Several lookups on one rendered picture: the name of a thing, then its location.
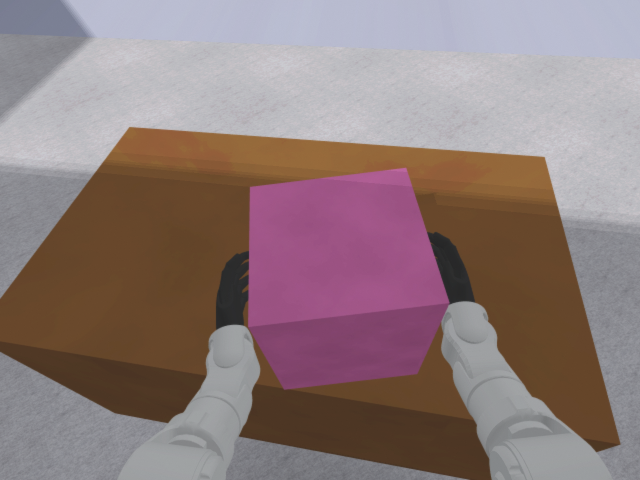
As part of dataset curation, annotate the carton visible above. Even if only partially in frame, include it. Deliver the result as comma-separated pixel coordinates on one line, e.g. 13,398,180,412
248,168,450,390

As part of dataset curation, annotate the left robot hand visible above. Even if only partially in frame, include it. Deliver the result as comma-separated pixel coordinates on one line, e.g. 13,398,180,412
216,251,249,330

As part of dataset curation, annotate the pedestal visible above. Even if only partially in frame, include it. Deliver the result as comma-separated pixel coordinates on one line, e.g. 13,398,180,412
0,127,621,480

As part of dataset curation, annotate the left robot upper arm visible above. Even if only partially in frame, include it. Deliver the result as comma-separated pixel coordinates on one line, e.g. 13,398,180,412
120,441,226,480

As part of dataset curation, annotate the right robot hand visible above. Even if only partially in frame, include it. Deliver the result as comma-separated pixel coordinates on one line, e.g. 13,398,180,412
427,232,475,305

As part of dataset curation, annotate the right robot forearm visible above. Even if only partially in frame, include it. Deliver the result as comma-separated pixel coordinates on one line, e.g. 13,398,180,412
441,301,613,480

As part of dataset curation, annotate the right robot upper arm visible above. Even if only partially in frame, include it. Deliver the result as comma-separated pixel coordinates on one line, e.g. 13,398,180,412
489,433,610,480

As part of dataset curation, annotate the left robot forearm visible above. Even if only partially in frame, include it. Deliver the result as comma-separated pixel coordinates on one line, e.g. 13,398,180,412
117,325,260,480

